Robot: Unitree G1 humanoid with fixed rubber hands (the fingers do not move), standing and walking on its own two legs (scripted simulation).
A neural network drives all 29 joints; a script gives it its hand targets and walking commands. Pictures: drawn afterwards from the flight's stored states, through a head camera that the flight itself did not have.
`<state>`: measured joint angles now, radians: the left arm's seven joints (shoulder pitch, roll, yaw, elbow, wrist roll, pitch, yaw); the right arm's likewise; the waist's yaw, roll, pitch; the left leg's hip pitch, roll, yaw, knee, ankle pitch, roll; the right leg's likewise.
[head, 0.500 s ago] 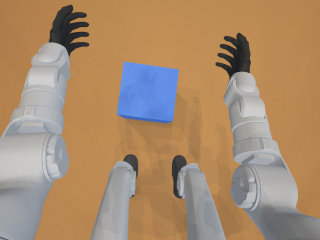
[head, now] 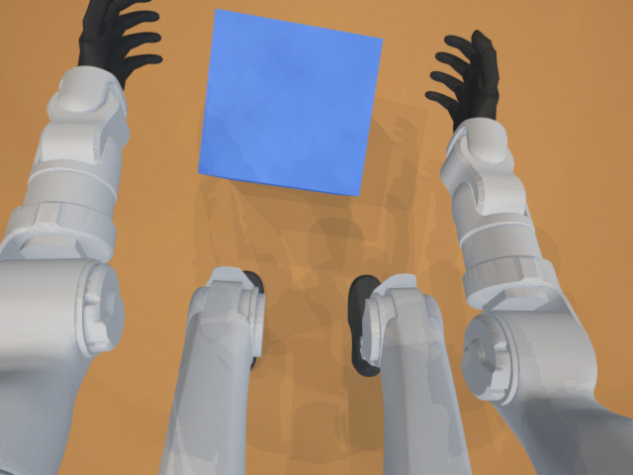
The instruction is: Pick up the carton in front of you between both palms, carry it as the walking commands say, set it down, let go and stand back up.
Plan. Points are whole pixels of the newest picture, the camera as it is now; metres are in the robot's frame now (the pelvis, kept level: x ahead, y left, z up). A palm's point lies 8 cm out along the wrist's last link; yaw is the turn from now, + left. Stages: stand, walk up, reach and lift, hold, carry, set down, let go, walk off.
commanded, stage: reach and lift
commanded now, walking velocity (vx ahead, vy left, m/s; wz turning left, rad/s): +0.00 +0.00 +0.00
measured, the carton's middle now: (289, 123) +0.50 +0.06 -0.37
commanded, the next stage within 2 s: none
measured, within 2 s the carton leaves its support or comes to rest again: leaves its support in 1.18 s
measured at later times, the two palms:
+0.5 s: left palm (171, 97) +0.51 +0.23 -0.31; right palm (429, 126) +0.51 -0.14 -0.30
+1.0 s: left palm (186, 97) +0.51 +0.20 -0.29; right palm (403, 120) +0.51 -0.10 -0.29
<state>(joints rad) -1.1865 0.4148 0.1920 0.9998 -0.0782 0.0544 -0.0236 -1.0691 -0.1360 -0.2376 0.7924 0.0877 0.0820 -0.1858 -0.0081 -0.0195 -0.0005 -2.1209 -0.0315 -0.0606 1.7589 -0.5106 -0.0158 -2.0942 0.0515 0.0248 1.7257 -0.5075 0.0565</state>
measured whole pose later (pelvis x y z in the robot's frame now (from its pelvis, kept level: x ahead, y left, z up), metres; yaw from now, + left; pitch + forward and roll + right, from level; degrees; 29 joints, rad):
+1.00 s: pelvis -0.03 +0.00 -0.12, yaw +0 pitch +37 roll -3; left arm -1.52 0.41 -0.06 1.28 -0.23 0.01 0.06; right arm -1.45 -0.17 -0.17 1.14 0.19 0.01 -0.23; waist 0.01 -0.04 0.35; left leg -2.28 -0.02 -0.05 2.17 -0.54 -0.01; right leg -2.25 0.08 0.03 2.14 -0.54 0.08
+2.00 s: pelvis -0.01 -0.01 +0.04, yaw +4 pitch +40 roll -1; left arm -0.91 0.05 0.34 0.71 0.17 0.36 0.03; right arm -0.87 0.09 -0.46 0.61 -0.14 0.31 -0.11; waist 0.00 -0.04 -0.20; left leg -1.87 -0.10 -0.10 1.66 -0.49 -0.05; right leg -1.84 0.13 0.10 1.66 -0.52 0.07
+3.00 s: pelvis +0.09 -0.01 +0.28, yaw +5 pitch +3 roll +0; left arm -0.22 -0.14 0.24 0.40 0.21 0.53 0.05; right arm -0.24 0.15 -0.26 0.41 -0.21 0.49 -0.03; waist 0.00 -0.01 -0.12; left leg -0.30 -0.05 -0.14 0.50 -0.24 -0.01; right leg -0.29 0.06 0.16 0.51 -0.26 0.01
